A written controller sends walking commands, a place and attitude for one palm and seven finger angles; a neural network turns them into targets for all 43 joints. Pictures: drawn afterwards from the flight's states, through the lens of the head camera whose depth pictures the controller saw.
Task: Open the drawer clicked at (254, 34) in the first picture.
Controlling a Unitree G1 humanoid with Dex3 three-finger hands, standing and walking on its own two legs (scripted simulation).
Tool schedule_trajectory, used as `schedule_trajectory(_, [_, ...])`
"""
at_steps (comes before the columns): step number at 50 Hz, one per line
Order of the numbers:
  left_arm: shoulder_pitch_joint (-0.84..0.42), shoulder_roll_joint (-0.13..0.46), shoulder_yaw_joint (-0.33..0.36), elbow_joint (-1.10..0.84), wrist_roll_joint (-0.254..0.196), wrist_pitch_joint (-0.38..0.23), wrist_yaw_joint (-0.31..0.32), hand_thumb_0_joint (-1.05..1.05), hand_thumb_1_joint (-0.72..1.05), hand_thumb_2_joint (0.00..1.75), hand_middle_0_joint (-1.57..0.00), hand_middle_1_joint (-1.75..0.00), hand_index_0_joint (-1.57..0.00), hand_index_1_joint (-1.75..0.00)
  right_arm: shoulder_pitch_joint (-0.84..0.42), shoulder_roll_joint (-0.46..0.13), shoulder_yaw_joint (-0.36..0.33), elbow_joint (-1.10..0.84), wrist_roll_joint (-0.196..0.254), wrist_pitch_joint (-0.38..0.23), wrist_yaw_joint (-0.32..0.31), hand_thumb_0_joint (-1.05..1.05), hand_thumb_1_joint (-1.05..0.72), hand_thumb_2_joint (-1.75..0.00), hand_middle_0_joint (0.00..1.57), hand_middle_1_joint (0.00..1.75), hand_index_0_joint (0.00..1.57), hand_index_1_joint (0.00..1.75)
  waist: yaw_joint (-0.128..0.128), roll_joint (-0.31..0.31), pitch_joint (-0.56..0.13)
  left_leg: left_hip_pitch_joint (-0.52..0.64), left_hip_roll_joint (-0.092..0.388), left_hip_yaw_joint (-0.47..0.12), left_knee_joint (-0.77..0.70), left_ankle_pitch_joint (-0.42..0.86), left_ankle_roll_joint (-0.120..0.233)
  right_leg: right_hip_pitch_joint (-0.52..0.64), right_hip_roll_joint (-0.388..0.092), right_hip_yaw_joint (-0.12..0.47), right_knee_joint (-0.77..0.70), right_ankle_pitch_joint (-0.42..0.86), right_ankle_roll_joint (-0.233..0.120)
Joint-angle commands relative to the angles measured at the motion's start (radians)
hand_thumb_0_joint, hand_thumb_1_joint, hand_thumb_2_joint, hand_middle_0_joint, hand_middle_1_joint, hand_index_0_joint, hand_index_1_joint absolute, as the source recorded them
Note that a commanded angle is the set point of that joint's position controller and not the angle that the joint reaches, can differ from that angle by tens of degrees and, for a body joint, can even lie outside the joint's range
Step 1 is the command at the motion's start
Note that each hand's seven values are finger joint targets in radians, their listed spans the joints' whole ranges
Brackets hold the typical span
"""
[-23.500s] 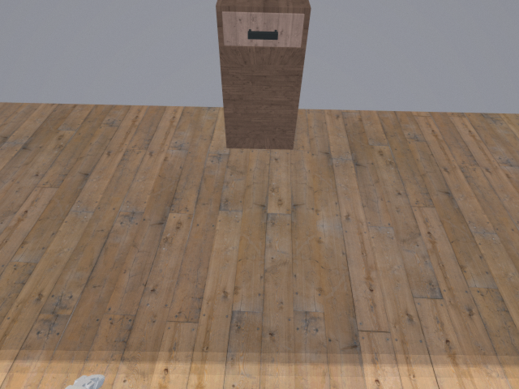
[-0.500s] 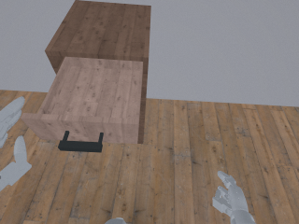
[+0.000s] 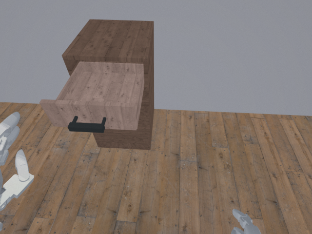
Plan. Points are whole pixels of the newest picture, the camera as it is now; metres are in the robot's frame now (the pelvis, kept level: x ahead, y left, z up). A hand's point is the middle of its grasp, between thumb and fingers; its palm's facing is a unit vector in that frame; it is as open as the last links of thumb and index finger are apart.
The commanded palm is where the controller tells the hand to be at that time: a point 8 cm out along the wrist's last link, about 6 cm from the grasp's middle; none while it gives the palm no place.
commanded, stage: stop stepping back and stand still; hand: left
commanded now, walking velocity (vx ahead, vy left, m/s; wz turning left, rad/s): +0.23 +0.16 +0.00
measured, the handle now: (88, 123) +0.52 +0.29 -0.08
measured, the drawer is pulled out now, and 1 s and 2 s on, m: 0.30 0.30 0.30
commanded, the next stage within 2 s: let the arm hang, fingers relaxed in 0.82 s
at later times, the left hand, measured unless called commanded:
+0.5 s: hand (4, 225) +0.11 +0.23 +0.16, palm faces +0.44 -0.80 -0.40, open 7.4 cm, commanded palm +0.05 +0.28 +0.17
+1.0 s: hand (31, 220) +0.14 +0.26 +0.06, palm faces +0.26 -0.83 -0.49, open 7.4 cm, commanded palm none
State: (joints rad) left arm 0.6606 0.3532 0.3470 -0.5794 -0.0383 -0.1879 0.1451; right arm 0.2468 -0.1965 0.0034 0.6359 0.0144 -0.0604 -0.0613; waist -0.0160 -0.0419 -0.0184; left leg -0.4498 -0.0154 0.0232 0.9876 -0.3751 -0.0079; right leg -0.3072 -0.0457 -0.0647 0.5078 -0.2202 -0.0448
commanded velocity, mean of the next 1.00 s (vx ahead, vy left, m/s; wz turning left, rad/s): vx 0.07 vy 0.02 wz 0.00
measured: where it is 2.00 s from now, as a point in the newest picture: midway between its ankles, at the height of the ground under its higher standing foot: outside the picture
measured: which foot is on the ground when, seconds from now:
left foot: up 0.00-0.10, down 0.12-1.00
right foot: down 0.00-1.00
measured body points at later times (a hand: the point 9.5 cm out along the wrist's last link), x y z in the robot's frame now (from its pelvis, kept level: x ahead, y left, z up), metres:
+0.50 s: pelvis -0.06 -0.01 -0.01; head -0.07 +0.00 +0.44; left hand +0.08 +0.27 +0.18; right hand +0.11 -0.23 -0.08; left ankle -0.05 +0.11 -0.74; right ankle +0.02 -0.08 -0.73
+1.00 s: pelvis -0.05 +0.00 -0.01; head -0.03 -0.01 +0.44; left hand +0.12 +0.30 +0.09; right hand +0.14 -0.25 -0.10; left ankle -0.06 +0.10 -0.74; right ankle -0.02 -0.10 -0.74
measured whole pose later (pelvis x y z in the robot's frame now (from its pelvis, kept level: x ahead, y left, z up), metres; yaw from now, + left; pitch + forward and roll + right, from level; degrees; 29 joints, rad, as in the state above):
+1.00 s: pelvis -0.05 +0.00 -0.01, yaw +5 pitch +1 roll +0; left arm 0.43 0.39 0.21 -0.17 0.03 -0.14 0.07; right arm 0.16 -0.27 -0.03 0.71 0.00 -0.11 0.00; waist 0.00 0.00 0.01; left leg -0.27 -0.02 0.02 0.52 -0.26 0.02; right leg -0.31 0.00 -0.06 0.52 -0.24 -0.03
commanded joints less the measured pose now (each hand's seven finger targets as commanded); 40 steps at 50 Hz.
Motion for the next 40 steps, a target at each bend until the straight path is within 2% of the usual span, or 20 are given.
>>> schedule_trajectory(1, [-0.023, 0.168, 0.114, -0.150, 0.022, -0.059, 0.031, 0.00, 0.90, 0.90, -0.20, -0.30, -0.20, -0.30, -0.153, -0.115, -0.039, -0.178, -0.009, -0.095, -0.016, 0.00, -0.90, -0.90, 0.20, 0.30, 0.20, 0.30, 0.010, -0.112, -0.017, 0.163, 0.019, 0.022, -0.397, -0.075, 0.057, -0.043, -0.243, 0.207, -0.322, -0.304, -0.031])
schedule_trajectory(3, [-0.004, 0.176, 0.117, -0.212, 0.026, -0.069, 0.038, 0.00, 0.90, 0.90, -0.20, -0.30, -0.20, -0.30, -0.103, -0.121, -0.045, -0.178, -0.016, -0.119, -0.012, 0.00, -0.90, -0.90, 0.20, 0.30, 0.20, 0.30, 0.004, -0.023, -0.056, 0.228, 0.010, 0.051, -0.654, -0.023, 0.077, 0.055, -0.192, 0.196, -0.258, -0.295, -0.010])
schedule_trajectory(6, [-0.017, 0.208, 0.132, -0.284, 0.017, -0.097, 0.029, 0.00, 0.90, 0.90, -0.20, -0.30, -0.20, -0.30, -0.099, -0.166, -0.075, -0.213, -0.010, -0.140, -0.007, 0.00, -0.90, -0.90, 0.20, 0.30, 0.20, 0.30, 0.016, 0.204, -0.081, 0.230, 0.151, -0.063, -0.748, 0.127, 0.113, 0.149, -0.032, 0.051, 0.046, -0.082, 0.044])
schedule_trajectory(8, [0.016, 0.210, 0.158, -0.223, 0.015, -0.090, 0.028, 0.00, 0.90, 0.90, -0.20, -0.30, -0.20, -0.30, -0.098, -0.132, -0.060, -0.195, 0.009, -0.131, -0.004, 0.00, -0.90, -0.90, 0.20, 0.30, 0.20, 0.30, 0.012, 0.277, -0.055, 0.100, 0.190, -0.126, -0.760, -0.168, 0.133, 0.112, -0.007, -0.010, 0.121, -0.242, 0.059])
schedule_trajectory(9, [-0.019, 0.201, 0.152, -0.215, 0.021, -0.086, 0.030, 0.00, 0.90, 0.90, -0.20, -0.30, -0.20, -0.30, -0.103, -0.134, -0.062, -0.190, 0.015, -0.131, -0.008, 0.00, -0.90, -0.90, 0.20, 0.30, 0.20, 0.30, 0.007, 0.269, 0.008, 0.010, 0.189, -0.124, -0.755, -0.238, 0.138, 0.133, 0.008, -0.017, 0.133, -0.202, 0.056])
schedule_trajectory(11, [-0.060, 0.197, 0.143, -0.164, 0.019, -0.090, 0.028, 0.00, 0.90, 0.90, -0.20, -0.30, -0.20, -0.30, -0.104, -0.149, -0.067, -0.175, 0.018, -0.135, -0.013, 0.00, -0.90, -0.90, 0.20, 0.30, 0.20, 0.30, 0.004, 0.104, 0.053, -0.028, 0.140, -0.086, -0.639, -0.183, 0.124, 0.155, 0.009, 0.025, 0.018, -0.184, 0.058])
schedule_trajectory(12, [-0.044, 0.186, 0.141, -0.102, 0.017, -0.088, 0.025, 0.00, 0.90, 0.90, -0.20, -0.30, -0.20, -0.30, -0.094, -0.151, -0.071, -0.166, 0.015, -0.133, -0.014, 0.00, -0.90, -0.90, 0.20, 0.30, 0.20, 0.30, 0.005, 0.002, 0.061, -0.036, 0.088, -0.047, -0.551, -0.186, 0.108, 0.140, -0.017, 0.110, -0.080, -0.265, 0.047])
schedule_trajectory(14, [-0.089, 0.193, 0.138, -0.075, 0.018, -0.098, 0.018, 0.00, 0.90, 0.90, -0.20, -0.30, -0.20, -0.30, -0.090, -0.141, -0.079, -0.161, 0.010, -0.121, -0.014, 0.00, -0.90, -0.90, 0.20, 0.30, 0.20, 0.30, 0.003, -0.202, 0.050, 0.019, -0.022, 0.031, -0.200, -0.153, 0.069, -0.012, -0.226, 0.453, -0.361, -0.587, -0.031])
schedule_trajectory(15, [-0.121, 0.188, 0.133, -0.084, 0.020, -0.101, 0.014, 0.00, 0.90, 0.90, -0.20, -0.30, -0.20, -0.30, -0.095, -0.138, -0.079, -0.155, 0.006, -0.110, -0.006, 0.00, -0.90, -0.90, 0.20, 0.30, 0.20, 0.30, 0.002, -0.195, 0.047, 0.016, -0.015, 0.010, -0.071, -0.114, 0.062, -0.041, -0.286, 0.531, -0.406, -0.599, -0.063])
schedule_trajectory(19, [-0.150, 0.155, 0.089, -0.121, 0.027, -0.082, 0.015, 0.00, 0.90, 0.90, -0.20, -0.30, -0.20, -0.30, -0.094, -0.109, -0.042, -0.156, -0.014, -0.101, -0.012, 0.00, -0.90, -0.90, 0.20, 0.30, 0.20, 0.30, -0.016, -0.166, -0.019, 0.243, 0.006, 0.051, -0.317, -0.082, 0.078, -0.190, -0.213, 0.250, -0.339, -0.533, -0.046])
schedule_trajectory(21, [-0.120, 0.157, 0.087, -0.190, 0.031, -0.084, 0.029, 0.00, 0.90, 0.90, -0.20, -0.30, -0.20, -0.30, -0.098, -0.113, -0.027, -0.170, -0.024, -0.111, -0.023, 0.00, -0.90, -0.90, 0.20, 0.30, 0.20, 0.30, -0.017, 0.023, -0.011, 0.273, 0.015, 0.037, -0.603, -0.072, 0.088, -0.122, -0.130, 0.181, -0.199, -0.456, -0.021])
schedule_trajectory(23, [-0.141, 0.172, 0.094, -0.284, 0.039, -0.098, 0.036, 0.00, 0.90, 0.90, -0.20, -0.30, -0.20, -0.30, -0.102, -0.140, -0.043, -0.191, -0.029, -0.120, -0.014, 0.00, -0.90, -0.90, 0.20, 0.30, 0.20, 0.30, 0.002, 0.313, -0.022, 0.203, 0.231, -0.272, -0.791, -0.211, 0.167, -0.085, 0.056, 0.018, 0.229, -0.258, 0.049])
schedule_trajectory(25, [-0.130, 0.197, 0.131, -0.236, 0.030, -0.081, 0.031, 0.00, 0.90, 0.90, -0.20, -0.30, -0.20, -0.30, -0.088, -0.092, -0.043, -0.179, -0.011, -0.128, -0.001, 0.00, -0.90, -0.90, 0.20, 0.30, 0.20, 0.30, -0.017, 0.284, 0.014, 0.057, 0.309, -0.347, -0.847, -0.309, 0.223, -0.119, 0.073, 0.036, 0.595, -0.251, 0.073])
schedule_trajectory(27, [-0.077, 0.168, 0.116, -0.150, 0.027, -0.065, 0.032, 0.00, 0.90, 0.90, -0.20, -0.30, -0.20, -0.30, -0.106, -0.088, -0.026, -0.161, 0.000, -0.140, 0.010, 0.00, -0.90, -0.90, 0.20, 0.30, 0.20, 0.30, 0.005, 0.187, 0.090, 0.033, 0.270, -0.218, -0.770, -0.113, 0.190, -0.112, 0.018, 0.057, 0.429, -0.238, 0.057])
schedule_trajectory(30, [-0.104, 0.169, 0.112, -0.154, 0.019, -0.065, 0.025, 0.00, 0.90, 0.90, -0.20, -0.30, -0.20, -0.30, -0.123, -0.113, -0.019, -0.158, -0.003, -0.129, 0.003, 0.00, -0.90, -0.90, 0.20, 0.30, 0.20, 0.30, 0.018, 0.142, 0.060, 0.024, 0.187, -0.088, -0.598, 0.019, 0.113, 0.128, 0.024, 0.006, -0.043, -0.075, 0.060])
schedule_trajectory(32, [-0.122, 0.184, 0.117, -0.144, 0.012, -0.071, 0.012, 0.00, 0.90, 0.90, -0.20, -0.30, -0.20, -0.30, -0.132, -0.118, -0.032, -0.166, -0.001, -0.123, 0.003, 0.00, -0.90, -0.90, 0.20, 0.30, 0.20, 0.30, -0.016, -0.069, 0.034, 0.043, 0.055, -0.033, -0.418, 0.014, 0.054, 0.109, -0.092, 0.255, -0.222, -0.015, 0.002])
schedule_trajectory(34, [-0.107, 0.178, 0.125, -0.159, 0.003, -0.071, 0.016, 0.00, 0.90, 0.90, -0.20, -0.30, -0.20, -0.30, -0.095, -0.104, -0.043, -0.146, 0.004, -0.119, 0.010, 0.00, -0.90, -0.90, 0.20, 0.30, 0.20, 0.30, -0.015, -0.109, -0.064, 0.143, 0.011, -0.010, -0.340, 0.000, 0.038, 0.076, -0.184, 0.377, -0.289, -0.148, -0.034])
schedule_trajectory(35, [-0.075, 0.171, 0.119, -0.177, 0.001, -0.062, 0.018, 0.00, 0.90, 0.90, -0.20, -0.30, -0.20, -0.30, -0.113, -0.108, -0.049, -0.154, 0.007, -0.106, 0.012, 0.00, -0.90, -0.90, 0.20, 0.30, 0.20, 0.30, -0.006, -0.107, -0.042, 0.140, 0.011, -0.014, -0.301, 0.018, 0.039, 0.059, -0.194, 0.413, -0.319, -0.128, -0.023])
schedule_trajectory(37, [-0.051, 0.157, 0.105, -0.224, 0.006, -0.066, 0.023, 0.00, 0.90, 0.90, -0.20, -0.30, -0.20, -0.30, -0.124, -0.096, -0.034, -0.158, -0.004, -0.099, 0.018, 0.00, -0.90, -0.90, 0.20, 0.30, 0.20, 0.30, -0.010, -0.049, -0.053, 0.159, 0.028, -0.026, -0.434, 0.073, 0.044, 0.132, -0.184, 0.294, -0.246, 0.043, -0.044])
schedule_trajectory(40, [0.005, 0.177, 0.121, -0.230, 0.008, -0.074, 0.034, 0.00, 0.90, 0.90, -0.20, -0.30, -0.20, -0.30, -0.143, -0.113, -0.035, -0.167, -0.006, -0.101, -0.001, 0.00, -0.90, -0.90, 0.20, 0.30, 0.20, 0.30, 0.004, 0.069, -0.073, 0.290, 0.101, -0.073, -0.618, 0.322, 0.048, 0.130, -0.051, 0.147, -0.124, 0.155, 0.017])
